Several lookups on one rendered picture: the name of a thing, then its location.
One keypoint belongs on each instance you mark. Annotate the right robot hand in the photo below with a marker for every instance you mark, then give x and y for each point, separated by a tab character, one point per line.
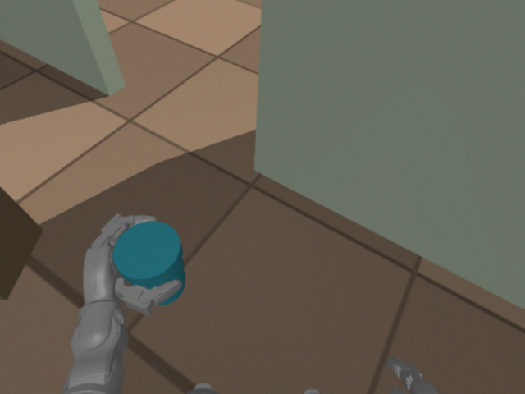
410	376

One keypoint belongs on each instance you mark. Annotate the left robot arm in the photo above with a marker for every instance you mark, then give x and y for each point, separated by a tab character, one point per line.
98	344

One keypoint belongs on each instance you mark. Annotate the left robot hand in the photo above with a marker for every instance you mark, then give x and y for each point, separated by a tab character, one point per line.
102	280

